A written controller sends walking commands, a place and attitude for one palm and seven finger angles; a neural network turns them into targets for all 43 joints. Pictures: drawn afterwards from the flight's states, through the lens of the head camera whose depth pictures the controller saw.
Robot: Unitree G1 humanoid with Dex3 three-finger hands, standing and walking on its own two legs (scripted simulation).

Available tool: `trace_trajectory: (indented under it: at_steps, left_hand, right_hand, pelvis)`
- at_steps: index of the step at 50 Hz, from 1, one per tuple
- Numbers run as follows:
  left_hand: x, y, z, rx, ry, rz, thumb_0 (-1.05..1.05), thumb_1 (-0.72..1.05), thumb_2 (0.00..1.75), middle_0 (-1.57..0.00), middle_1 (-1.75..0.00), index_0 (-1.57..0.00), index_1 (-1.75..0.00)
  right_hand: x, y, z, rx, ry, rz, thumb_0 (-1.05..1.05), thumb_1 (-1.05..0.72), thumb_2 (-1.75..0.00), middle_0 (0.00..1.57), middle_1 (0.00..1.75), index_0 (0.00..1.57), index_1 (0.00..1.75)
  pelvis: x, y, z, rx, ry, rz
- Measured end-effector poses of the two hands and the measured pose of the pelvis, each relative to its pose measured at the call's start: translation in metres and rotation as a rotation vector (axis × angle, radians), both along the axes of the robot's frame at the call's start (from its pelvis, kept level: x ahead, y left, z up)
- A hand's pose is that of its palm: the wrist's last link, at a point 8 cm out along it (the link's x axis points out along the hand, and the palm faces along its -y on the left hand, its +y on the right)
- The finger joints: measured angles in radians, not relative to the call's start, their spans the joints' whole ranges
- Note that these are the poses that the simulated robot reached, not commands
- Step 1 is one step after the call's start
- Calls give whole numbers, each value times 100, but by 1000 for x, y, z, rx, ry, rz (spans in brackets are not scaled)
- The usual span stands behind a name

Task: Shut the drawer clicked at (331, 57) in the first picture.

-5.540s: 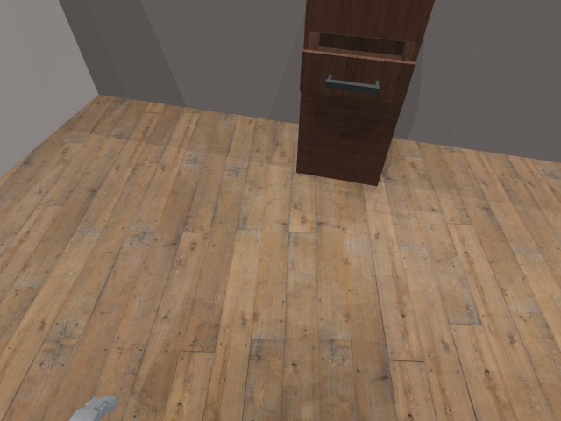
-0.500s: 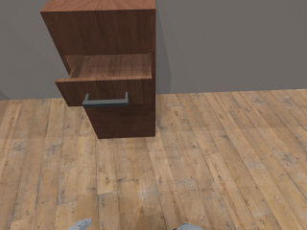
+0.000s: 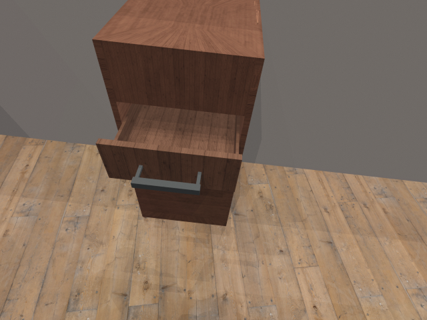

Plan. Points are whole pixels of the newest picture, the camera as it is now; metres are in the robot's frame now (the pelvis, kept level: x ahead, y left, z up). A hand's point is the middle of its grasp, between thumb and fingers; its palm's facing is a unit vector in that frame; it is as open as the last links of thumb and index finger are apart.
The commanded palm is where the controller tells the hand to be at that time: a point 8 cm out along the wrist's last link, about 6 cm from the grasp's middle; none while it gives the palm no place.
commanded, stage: come to a stop and stand still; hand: left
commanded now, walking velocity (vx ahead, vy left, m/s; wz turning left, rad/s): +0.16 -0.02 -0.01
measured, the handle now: (167, 179) +0.47 +0.18 -0.11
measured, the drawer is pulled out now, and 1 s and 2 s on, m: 0.18 0.18 0.18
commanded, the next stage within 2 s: look again from close up in 0.98 s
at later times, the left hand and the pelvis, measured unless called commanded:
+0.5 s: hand out of the picture +0.11 +0.15 -0.16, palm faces +0.04 -0.97 -0.26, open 7.3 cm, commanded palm none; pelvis +0.05 -0.03 +0.01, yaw +1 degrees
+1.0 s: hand out of the picture +0.00 +0.20 -0.16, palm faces +0.03 -0.98 -0.19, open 7.3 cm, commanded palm none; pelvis +0.01 +0.01 +0.02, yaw -1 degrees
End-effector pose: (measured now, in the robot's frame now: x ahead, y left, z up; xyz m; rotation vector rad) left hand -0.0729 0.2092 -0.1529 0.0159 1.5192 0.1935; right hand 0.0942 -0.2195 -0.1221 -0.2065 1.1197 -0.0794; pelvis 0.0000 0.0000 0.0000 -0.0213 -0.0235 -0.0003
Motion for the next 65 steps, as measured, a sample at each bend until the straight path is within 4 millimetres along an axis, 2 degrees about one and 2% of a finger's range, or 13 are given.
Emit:
trace_trajectory:
  at_steps: [2, 7, 13, 18, 23, 29, 35, 38, 44, 51, 57, 60, 65]
  left_hand:
    - [12, 4, 2, -5, 15, -18, 0, 92, 90, -20, -30, -20, -30]
    - [65, 12, 11, 9, -42, -60, 0, 91, 90, -20, -30, -20, -30]
    - [130, 9, 15, 64, -138, -83, 0, 92, 90, -20, -30, -20, -30]
    - [161, 0, 17, 118, -169, -121, 0, 93, 90, -20, -30, -20, -30]
    - [176, -9, 26, 137, -200, -135, 0, 92, 90, -20, -30, -20, -30]
    - [173, -1, 32, 146, -245, -107, 0, 92, 90, -20, -30, -20, -30]
    - [147, 25, 22, 129, -252, -88, 0, 91, 90, -20, -30, -20, -30]
    - [130, 39, 12, 107, -228, -72, 0, 91, 90, -20, -30, -20, -30]
    - [96, 47, 17, 73, -163, -58, 0, 91, 90, -20, -30, -20, -30]
    - [71, 33, 19, 61, -37, -98, 0, 91, 90, -20, -30, -20, -30]
    - [80, 5, 21, 98, -57, -145, 0, 91, 90, -20, -30, -20, -30]
    - [88, -7, 22, 101, -85, -163, 0, 92, 90, -20, -30, -20, -30]
    - [99, -12, 24, 122, -127, -149, 1, 94, 90, -20, -30, -20, -30]
  right_hand:
    - [2, 7, 1, 3, 8, -16, 0, -91, -90, 20, 29, 20, 30]
    - [-3, -4, 8, -32, 48, -90, -3, -96, -90, 20, 30, 20, 30]
    - [-20, -10, -4, -14, 189, -102, -1, -94, -90, 20, 30, 20, 30]
    - [-27, -22, -24, 38, 254, -149, 0, -93, -90, 20, 30, 20, 30]
    - [-29, -33, -30, 53, 286, -159, 0, -93, -90, 20, 30, 20, 30]
    - [-27, -37, -24, 24, 274, -121, 0, -92, -90, 20, 29, 20, 30]
    - [-25, -25, -13, -18, 180, -91, 0, -92, -90, 20, 29, 19, 30]
    - [-36, -11, -8, -36, 150, -89, 0, -92, -90, 20, 29, 19, 30]
    - [-63, 13, 5, -25, 195, -88, 0, -92, -90, 20, 30, 20, 30]
    - [-90, 12, -2, 4, 258, -144, 0, -92, -90, 20, 30, 20, 30]
    - [-112, -8, -23, 48, 329, -176, 0, -91, -90, 20, 30, 20, 30]
    - [-112, -15, -29, 62, 325, -167, 0, -91, -90, 20, 30, 20, 30]
    - [-104, -17, -31, 81, 293, -148, 0, -92, -90, 20, 29, 19, 30]
  pelvis:
    - [10, 4, 3, 8, -5, -11]
    - [31, 7, 12, 20, 2, -17]
    - [51, -5, 12, 36, 0, -1]
    - [63, -25, 3, 50, -3, -14]
    - [59, -31, 4, 41, 8, 10]
    - [40, -24, 9, 46, 17, 19]
    - [19, -3, 5, 33, 16, 15]
    - [12, 8, 3, 29, 2, 11]
    - [14, 16, 16, 15, 14, 15]
    - [14, 7, 16, 37, 33, -13]
    - [10, -11, 6, 23, 37, -27]
    - [11, -17, 4, 7, 42, -13]
    - [19, -27, 4, 21, 26, -5]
